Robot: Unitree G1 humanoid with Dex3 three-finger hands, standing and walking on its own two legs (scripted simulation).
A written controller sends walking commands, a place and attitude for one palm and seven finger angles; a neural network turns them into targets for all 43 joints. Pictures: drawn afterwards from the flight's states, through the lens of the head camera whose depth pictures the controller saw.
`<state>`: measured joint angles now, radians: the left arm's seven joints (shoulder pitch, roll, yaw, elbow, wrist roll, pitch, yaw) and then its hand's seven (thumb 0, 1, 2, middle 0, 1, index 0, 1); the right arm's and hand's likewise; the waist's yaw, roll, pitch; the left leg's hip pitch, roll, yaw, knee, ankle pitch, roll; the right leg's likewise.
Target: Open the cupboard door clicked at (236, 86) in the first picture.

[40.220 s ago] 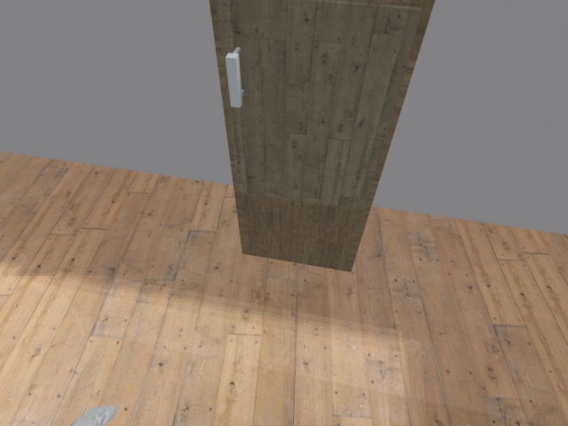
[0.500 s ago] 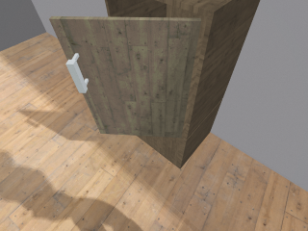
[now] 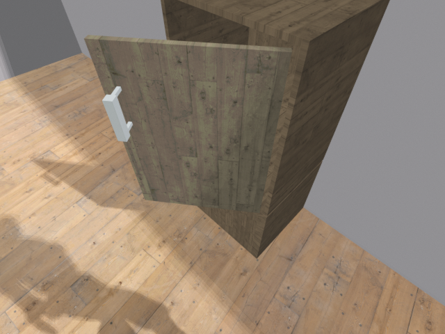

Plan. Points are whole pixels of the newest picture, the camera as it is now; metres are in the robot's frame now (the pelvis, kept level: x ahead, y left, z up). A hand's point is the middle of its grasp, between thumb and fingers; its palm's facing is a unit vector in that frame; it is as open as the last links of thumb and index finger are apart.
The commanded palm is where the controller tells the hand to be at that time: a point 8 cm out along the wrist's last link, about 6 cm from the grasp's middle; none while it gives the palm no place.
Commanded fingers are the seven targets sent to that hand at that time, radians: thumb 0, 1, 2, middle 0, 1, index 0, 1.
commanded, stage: come to a stop and stand still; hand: left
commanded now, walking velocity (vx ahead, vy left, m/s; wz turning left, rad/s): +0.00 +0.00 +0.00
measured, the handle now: (120, 114) +0.58 +0.29 +0.06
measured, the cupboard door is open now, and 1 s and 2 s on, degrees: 37 37 37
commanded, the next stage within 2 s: look again from close up in 0.24 s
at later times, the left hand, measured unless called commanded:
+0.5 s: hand out of the picture +0.02 +0.19 -0.18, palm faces -0.02 -0.98 -0.22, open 7.4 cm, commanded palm none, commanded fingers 0.00 0.90 0.90 -0.20 -0.30 -0.20 -0.30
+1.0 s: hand out of the picture -0.01 +0.22 -0.18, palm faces -0.02 -0.98 -0.22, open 7.4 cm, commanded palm none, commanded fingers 0.00 0.90 0.90 -0.20 -0.30 -0.20 -0.30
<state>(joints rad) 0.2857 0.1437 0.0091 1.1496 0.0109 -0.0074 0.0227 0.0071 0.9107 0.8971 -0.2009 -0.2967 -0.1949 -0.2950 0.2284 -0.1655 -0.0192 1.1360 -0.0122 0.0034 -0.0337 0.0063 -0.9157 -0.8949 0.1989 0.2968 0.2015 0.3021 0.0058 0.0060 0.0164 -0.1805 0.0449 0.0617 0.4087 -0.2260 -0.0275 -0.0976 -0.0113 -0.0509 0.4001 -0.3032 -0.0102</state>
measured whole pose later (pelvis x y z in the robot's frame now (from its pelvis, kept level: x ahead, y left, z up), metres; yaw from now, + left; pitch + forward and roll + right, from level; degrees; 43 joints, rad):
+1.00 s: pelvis -0.02 +0.04 -0.01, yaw -1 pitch +0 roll +0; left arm 0.27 0.20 -0.01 1.07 0.02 0.00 0.03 0.01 0.91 0.90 -0.20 -0.30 -0.20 -0.30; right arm 0.24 -0.18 0.00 1.07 -0.01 -0.01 -0.02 0.01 -0.91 -0.89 0.20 0.30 0.20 0.30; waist 0.01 -0.02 0.05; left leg -0.23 0.00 0.08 0.48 -0.24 0.03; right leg -0.16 -0.06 -0.01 0.49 -0.31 0.04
